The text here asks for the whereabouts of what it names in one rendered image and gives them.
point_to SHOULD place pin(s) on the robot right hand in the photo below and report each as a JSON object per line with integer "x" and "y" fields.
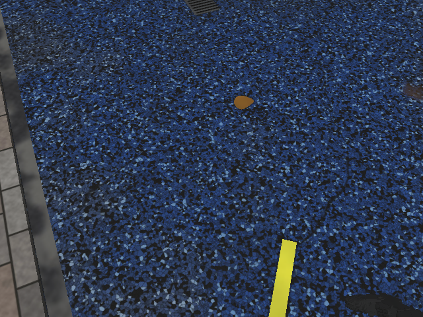
{"x": 382, "y": 305}

